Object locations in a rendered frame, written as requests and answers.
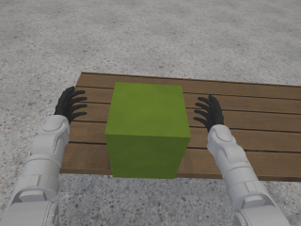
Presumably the robot right upper arm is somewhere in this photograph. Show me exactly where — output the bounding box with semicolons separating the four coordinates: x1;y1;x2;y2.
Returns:
233;204;289;226

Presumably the left robot hand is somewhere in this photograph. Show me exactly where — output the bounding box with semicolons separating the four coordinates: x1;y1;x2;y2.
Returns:
54;86;87;124

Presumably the right robot hand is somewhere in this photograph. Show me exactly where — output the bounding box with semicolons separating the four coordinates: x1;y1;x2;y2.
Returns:
193;94;224;133

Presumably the table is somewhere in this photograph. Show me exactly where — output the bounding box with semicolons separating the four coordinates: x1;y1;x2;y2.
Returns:
59;72;301;183

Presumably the robot left upper arm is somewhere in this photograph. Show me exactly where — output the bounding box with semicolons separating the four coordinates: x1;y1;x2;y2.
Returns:
2;201;59;226

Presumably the robot left forearm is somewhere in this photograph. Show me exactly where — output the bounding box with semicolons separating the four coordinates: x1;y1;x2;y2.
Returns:
0;115;71;226

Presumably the carton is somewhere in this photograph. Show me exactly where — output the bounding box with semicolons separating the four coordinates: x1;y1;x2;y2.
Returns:
104;82;191;180

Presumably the robot right forearm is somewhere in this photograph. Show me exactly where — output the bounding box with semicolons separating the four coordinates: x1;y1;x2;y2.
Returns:
207;124;291;226

